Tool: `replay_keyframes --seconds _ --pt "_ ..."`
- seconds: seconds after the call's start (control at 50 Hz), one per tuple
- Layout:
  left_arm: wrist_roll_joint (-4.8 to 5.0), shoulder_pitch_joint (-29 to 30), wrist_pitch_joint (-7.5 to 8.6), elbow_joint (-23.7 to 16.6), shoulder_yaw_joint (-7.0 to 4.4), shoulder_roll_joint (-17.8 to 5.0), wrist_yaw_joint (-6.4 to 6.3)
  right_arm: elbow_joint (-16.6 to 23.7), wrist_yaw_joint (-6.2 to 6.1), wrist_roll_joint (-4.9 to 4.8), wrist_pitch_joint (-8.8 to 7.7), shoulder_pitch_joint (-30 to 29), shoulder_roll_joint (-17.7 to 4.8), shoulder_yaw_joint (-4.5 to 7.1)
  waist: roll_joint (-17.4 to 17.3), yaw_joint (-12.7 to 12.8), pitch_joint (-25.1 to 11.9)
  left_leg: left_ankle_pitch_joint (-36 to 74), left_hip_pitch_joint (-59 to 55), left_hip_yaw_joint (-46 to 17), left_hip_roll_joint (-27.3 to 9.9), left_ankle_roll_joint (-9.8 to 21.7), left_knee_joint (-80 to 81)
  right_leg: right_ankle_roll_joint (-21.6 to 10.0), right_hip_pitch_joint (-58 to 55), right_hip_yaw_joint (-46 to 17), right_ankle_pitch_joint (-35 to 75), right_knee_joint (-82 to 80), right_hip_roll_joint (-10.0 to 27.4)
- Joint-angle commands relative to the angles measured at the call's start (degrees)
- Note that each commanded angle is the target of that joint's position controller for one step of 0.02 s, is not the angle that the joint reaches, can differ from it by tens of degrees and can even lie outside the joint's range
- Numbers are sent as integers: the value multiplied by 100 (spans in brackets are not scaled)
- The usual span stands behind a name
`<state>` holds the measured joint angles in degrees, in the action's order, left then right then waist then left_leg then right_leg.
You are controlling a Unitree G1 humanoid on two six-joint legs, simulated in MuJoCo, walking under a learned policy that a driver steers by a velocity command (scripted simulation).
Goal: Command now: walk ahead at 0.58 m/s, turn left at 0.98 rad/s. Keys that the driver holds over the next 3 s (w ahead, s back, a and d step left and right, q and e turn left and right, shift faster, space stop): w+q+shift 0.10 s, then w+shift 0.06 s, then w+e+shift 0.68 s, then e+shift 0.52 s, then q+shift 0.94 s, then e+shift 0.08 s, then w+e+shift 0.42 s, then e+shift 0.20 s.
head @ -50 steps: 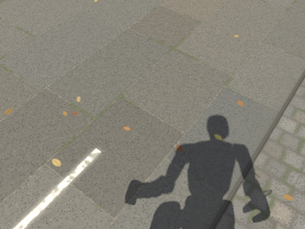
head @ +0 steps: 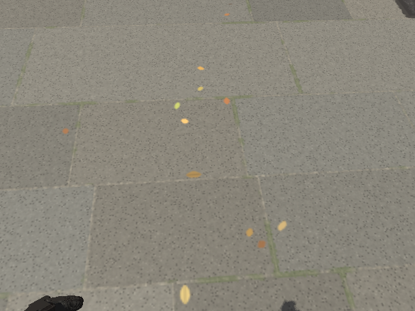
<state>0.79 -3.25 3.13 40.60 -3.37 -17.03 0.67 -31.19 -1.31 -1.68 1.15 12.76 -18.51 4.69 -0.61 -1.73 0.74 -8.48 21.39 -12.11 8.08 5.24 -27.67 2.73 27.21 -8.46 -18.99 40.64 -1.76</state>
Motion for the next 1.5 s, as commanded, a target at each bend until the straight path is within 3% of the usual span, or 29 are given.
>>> replay_keyframes --seconds 0.02,0.04,0.08,0.1,0.12,0.18,0.38,0.44,0.48,0.5,0.56,0.66,0.76,0.84,0.86,0.88,0.9,0.92,0.96,0.98,1.04,1.1,1.24,1.26,1.3,1.32,1.36,1.4,1.5 --pt "64 42 230 -435 -193 -500 24 501 -3 -16 -89 -305 -835 225 -929 183 -500 -2703 98 -1886 -1195 696 1065 -42 -864 272 126 -545 -175" --pt "-298 -537 -23 -237 -68 -433 38 487 275 463 29 -678 -1077 308 -976 356 -429 -2678 690 -1541 -825 453 933 -120 -1511 652 -75 -719 -217" --pt "-300 -2067 -87 27 -240 -958 -88 858 361 364 12 -1524 -533 181 68 1307 -94 -2764 2779 -564 65 -328 -380 -332 -3622 274 -479 -2168 463" --pt "-432 -1760 -37 -172 -335 -1584 -138 952 280 183 -63 -1102 173 -23 1625 926 -216 -2594 3326 253 449 -367 -2463 -592 -3625 -2102 -2244 -2855 2366" --pt "-519 -1166 -35 -371 -391 -1678 -146 984 306 337 -132 -1017 -203 -21 1077 583 -112 -1625 3618 272 -237 -343 -3352 -1018 -2823 -3489 -3334 -3332 2783" --pt "-315 -1051 65 -276 -168 -907 -43 577 477 460 -159 -606 -441 1 479 246 -164 -519 2743 160 -431 -403 -3910 -832 -2089 -1816 -2078 -2967 1813" --pt "-227 -2280 51 394 -280 -1140 102 599 592 335 -360 -1708 -213 -311 1220 791 454 -895 377 1502 -523 -598 -615 -1248 -1391 -675 -25 -3242 1172" --pt "-117 -2170 80 510 -247 -987 102 87 286 400 -502 -111 -537 -134 691 -111 -268 -475 -2368 1348 -466 -342 178 -1152 -738 -296 2390 -1362 871" --pt "81 -1726 256 -93 -23 -121 103 -209 74 657 -542 1756 -1580 142 -1433 -952 -1778 -3848 -5005 -2189 -3227 134 1104 -860 2033 536 -1070 2216 -52" --pt "11 -1494 165 -115 -80 -479 52 -218 50 579 -526 1464 -1347 110 -823 -806 -1406 -4061 -4050 -2916 -3398 333 1316 -953 2350 258 -607 3006 152" --pt "-154 -1341 -14 58 -105 -424 237 -344 94 478 -547 667 -390 -148 -549 -189 -172 -2113 -2642 -694 -2540 113 1576 -789 2146 432 201 2909 687" --pt "-255 -578 -254 -260 -6 -138 426 -838 130 322 -755 873 -167 -186 -589 108 555 290 -2219 936 -2333 65 2017 -648 2705 532 935 3032 856" --pt "-239 429 -231 -708 173 -109 596 -1182 75 330 -840 725 -357 -154 -247 240 962 2475 -1550 2567 -1948 -210 2405 -1000 1327 1546 1867 925 606" --pt "-159 -1001 -235 -372 43 -552 456 -1245 -37 405 -648 758 -1176 41 -627 1140 -319 7380 -2332 2676 -2224 -307 -267 -1482 -956 1999 1070 565 -348" --pt "-209 -2273 -200 14 -101 -839 367 -1125 -44 400 -554 503 -1242 70 -515 1672 -927 7091 -1882 2526 -2225 -263 -1954 -1626 -2372 1725 1037 203 -505" --pt "-262 -2770 -202 271 -263 -1116 205 -1156 28 393 -552 580 -1017 24 129 1685 -1088 3578 -768 2546 -1665 -437 -4003 -1713 -3669 1177 1255 -455 -378" --pt "-283 -2238 -259 141 -412 -1809 112 -846 128 442 -619 1013 -126 -201 1751 719 -973 -2393 1513 2299 -660 -786 -6569 -2135 -4805 -991 3884 -100 1078" --pt "-247 -2264 -305 -184 -532 -2079 103 -420 80 291 -677 958 -501 -207 1145 900 -2473 -2182 2412 1008 -530 -761 -7391 -3029 -5723 -3008 3552 -1115 1762" --pt "-148 -1747 -306 -178 -432 -1565 -22 -357 64 308 -764 386 -581 -278 -94 489 -932 -1394 2426 799 -1054 -714 -6247 -2561 -3853 -2582 3292 -1972 1545" --pt "165 -1135 -32 -650 -287 -1126 89 -192 -43 135 -915 8 -729 -169 -752 320 -751 -1602 2070 430 -975 -730 -6009 -2457 -3063 -2680 2653 -2365 1273" --pt "64 -446 164 -733 -273 -1013 59 -185 -96 209 -778 200 -848 -64 -481 -287 -106 -1491 1235 372 -1304 -985 -4506 -2356 -1198 -1650 4018 -2471 845" --pt "127 -551 -37 -611 -313 -1029 -206 114 -97 391 -759 -611 -195 -213 -388 -77 -58 -414 679 1025 -694 -1087 -2353 -1699 -384 -638 5157 -1924 -197" --pt "87 -888 -487 -599 -329 -681 -482 256 72 145 -742 -1112 -450 -28 817 187 -610 1649 -601 587 -145 -915 299 -564 -1065 -1622 2710 -619 -443" --pt "79 -617 -475 -728 -288 -576 -439 81 34 211 -773 -499 -504 26 794 -167 -928 2329 -1306 527 -423 -761 802 -429 -1177 -1438 2557 245 -609" --pt "-10 -1751 -448 -932 -61 3 -266 104 -65 527 -674 107 -591 -53 -1077 277 -2449 5232 -4242 -2329 -3311 956 -9 -50 666 -755 -2785 3261 -1263" --pt "88 -2288 -445 -841 -183 -758 -96 111 -91 376 -592 -229 -701 66 -1440 476 -2855 3119 -3869 -3350 -4012 1524 201 98 874 -556 -2020 4228 -429" --pt "127 -1196 -622 -843 -369 -1289 -117 374 -204 321 -405 -846 -101 -91 -284 156 -1354 687 -2283 -1544 -2755 919 616 318 1111 -6 -875 4305 9" --pt "39 -892 -719 -1000 -235 -892 -227 237 -178 340 -281 -996 -289 -100 -134 254 -586 641 -878 -845 -2084 663 975 251 644 228 -692 3696 29" --pt "-190 -1016 -501 -772 137 -15 -219 -174 127 185 -270 -853 -198 -89 -569 319 -878 1044 -468 -233 -1568 737 1125 37 -823 583 -901 798 96"
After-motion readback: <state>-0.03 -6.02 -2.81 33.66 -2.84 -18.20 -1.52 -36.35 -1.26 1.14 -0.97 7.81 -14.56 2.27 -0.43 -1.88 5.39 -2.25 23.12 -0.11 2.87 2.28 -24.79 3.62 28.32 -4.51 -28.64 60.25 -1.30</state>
